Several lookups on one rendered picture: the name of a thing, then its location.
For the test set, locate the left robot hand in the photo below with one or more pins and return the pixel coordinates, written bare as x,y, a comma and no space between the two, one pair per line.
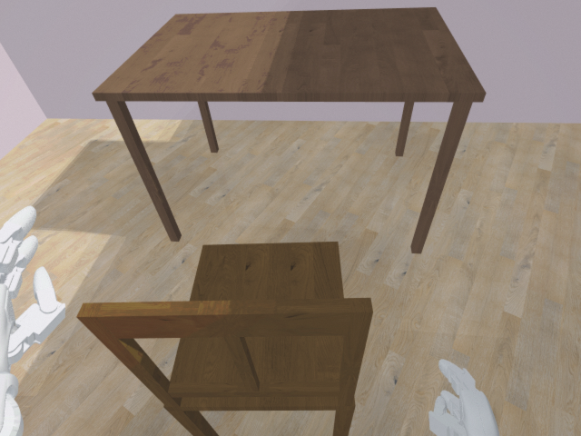
41,318

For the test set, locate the robot left forearm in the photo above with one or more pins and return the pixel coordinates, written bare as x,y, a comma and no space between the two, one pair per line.
11,420

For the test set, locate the right robot hand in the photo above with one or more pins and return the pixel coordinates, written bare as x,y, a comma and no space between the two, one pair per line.
470,414

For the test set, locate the chair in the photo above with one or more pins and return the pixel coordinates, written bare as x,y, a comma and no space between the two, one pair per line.
267,328

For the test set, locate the table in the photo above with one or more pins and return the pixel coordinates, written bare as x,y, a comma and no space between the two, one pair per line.
355,55

